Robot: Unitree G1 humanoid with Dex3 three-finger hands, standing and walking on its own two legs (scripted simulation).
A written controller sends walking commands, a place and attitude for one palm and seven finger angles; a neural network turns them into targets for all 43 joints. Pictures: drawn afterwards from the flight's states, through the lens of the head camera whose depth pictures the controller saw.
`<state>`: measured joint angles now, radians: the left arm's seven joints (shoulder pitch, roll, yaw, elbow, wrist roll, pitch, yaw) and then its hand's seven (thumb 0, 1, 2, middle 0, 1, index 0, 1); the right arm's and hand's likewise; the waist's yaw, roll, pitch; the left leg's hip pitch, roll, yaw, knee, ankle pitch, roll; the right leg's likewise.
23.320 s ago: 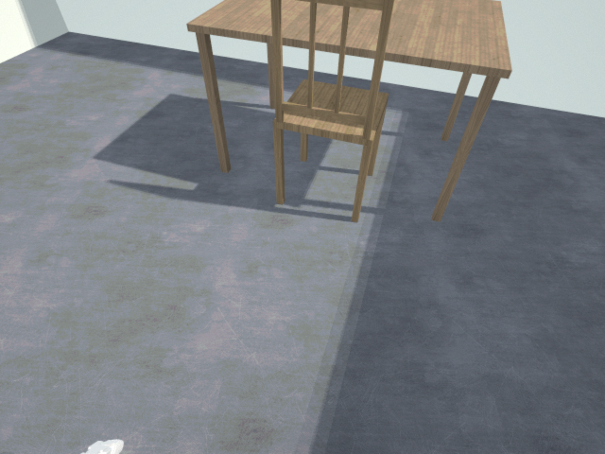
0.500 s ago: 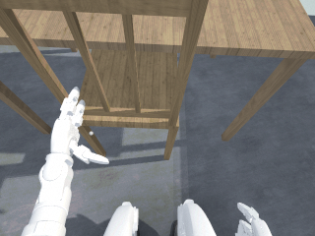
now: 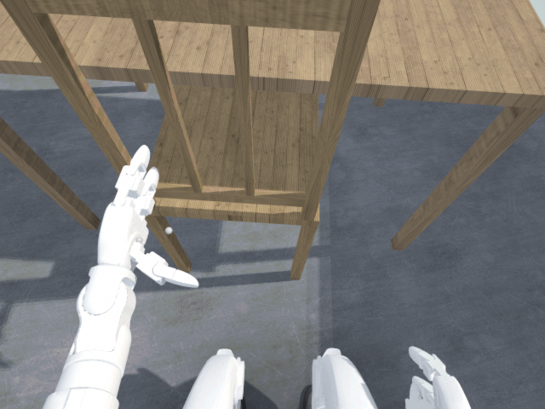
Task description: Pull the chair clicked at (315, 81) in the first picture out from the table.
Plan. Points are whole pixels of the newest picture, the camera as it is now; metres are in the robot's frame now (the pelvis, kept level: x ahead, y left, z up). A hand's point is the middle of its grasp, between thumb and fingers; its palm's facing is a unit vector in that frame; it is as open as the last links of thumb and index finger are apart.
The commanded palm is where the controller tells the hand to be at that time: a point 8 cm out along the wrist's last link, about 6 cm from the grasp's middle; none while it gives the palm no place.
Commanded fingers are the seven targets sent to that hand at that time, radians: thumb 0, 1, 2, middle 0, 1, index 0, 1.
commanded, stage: aim the fingers beside a spindle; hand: left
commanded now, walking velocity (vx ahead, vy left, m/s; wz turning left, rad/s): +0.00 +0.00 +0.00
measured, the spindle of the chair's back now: (178, 128) +0.51 +0.16 +0.06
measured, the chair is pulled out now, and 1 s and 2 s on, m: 0.00 0.00 0.00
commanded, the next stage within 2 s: none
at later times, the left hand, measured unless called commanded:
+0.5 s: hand (187, 234) +0.36 +0.14 +0.01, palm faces -0.09 -1.00 -0.01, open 16.9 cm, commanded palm +0.34 +0.20 +0.02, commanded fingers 0.00 -0.50 0.30 -0.06 -0.08 -0.06 -0.08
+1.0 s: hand (176, 225) +0.36 +0.15 +0.03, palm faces -0.02 -1.00 -0.06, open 16.9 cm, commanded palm +0.34 +0.21 +0.02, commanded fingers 0.00 -0.50 0.30 -0.06 -0.08 -0.06 -0.08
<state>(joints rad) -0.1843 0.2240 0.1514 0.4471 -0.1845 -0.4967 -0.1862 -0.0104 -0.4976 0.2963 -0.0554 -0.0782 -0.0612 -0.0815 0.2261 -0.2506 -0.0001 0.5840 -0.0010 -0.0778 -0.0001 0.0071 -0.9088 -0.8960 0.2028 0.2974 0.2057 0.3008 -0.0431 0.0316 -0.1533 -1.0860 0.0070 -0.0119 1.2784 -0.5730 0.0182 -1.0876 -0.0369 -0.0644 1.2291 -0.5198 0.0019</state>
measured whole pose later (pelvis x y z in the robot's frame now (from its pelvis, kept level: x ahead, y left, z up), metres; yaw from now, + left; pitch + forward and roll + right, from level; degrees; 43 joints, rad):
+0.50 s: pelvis +0.00 -0.01 +0.00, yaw +0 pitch +23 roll -1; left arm -0.21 0.21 0.15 0.54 -0.19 -0.44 -0.22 -0.01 -0.50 0.30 -0.05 -0.08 -0.06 -0.08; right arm 0.24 -0.26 0.00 0.59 0.01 -0.07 -0.01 0.01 -0.91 -0.90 0.20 0.30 0.21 0.30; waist -0.06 0.03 -0.16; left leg -1.09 0.01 -0.01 1.27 -0.57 0.01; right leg -1.10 -0.03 -0.06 1.23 -0.52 -0.01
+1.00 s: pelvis +0.00 -0.01 +0.00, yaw +0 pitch +22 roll -1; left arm -0.20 0.21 0.18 0.46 -0.15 -0.53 -0.15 -0.01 -0.50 0.30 -0.06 -0.08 -0.07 -0.08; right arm 0.22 -0.24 0.00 0.59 -0.01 -0.08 0.00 0.01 -0.91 -0.90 0.20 0.30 0.21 0.30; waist -0.06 0.02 -0.16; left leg -1.09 0.01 -0.01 1.28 -0.57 0.01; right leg -1.10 -0.03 -0.06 1.24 -0.52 -0.01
